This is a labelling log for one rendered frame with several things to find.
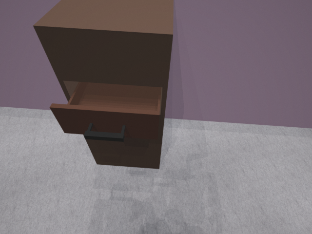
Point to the cabinet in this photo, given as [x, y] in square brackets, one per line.
[126, 42]

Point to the handle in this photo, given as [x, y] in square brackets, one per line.
[104, 135]

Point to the drawer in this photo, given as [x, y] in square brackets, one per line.
[109, 107]

